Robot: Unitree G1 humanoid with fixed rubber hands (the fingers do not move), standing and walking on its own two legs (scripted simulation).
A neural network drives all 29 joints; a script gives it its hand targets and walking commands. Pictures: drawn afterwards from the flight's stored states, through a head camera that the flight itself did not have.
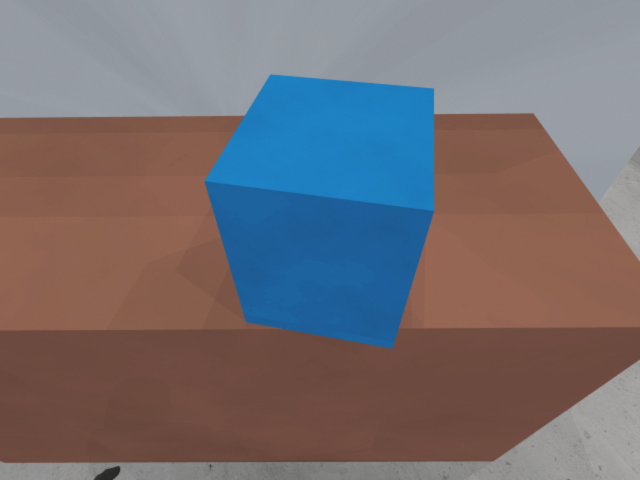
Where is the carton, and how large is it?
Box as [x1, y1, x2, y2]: [205, 74, 433, 348]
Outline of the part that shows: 270,74 205,179 205,184 245,319 248,322 391,348 433,212 433,88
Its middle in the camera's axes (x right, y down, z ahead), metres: +0.02 -0.03 +0.49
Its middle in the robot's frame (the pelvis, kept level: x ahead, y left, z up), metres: +0.42 +0.01 +0.13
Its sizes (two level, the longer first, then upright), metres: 0.210 0.200 0.250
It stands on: a pedestal, 0.78 m high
